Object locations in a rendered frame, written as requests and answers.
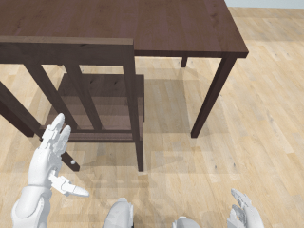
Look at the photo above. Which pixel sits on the robot right thigh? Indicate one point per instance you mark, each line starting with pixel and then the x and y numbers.
pixel 184 223

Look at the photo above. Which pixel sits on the robot thigh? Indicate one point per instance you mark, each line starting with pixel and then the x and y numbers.
pixel 120 215
pixel 184 223

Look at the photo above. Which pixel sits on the robot left hand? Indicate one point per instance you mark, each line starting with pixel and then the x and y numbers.
pixel 48 155

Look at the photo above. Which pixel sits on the robot left thigh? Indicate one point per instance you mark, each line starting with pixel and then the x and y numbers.
pixel 120 215

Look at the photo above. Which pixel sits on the table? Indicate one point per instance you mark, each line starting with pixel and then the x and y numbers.
pixel 159 28

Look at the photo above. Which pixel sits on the robot left forearm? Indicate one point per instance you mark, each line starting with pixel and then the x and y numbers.
pixel 33 207

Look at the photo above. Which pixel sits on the robot right hand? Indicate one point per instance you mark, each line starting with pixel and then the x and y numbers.
pixel 249 217

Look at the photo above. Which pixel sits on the chair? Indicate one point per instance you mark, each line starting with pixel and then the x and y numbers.
pixel 99 108

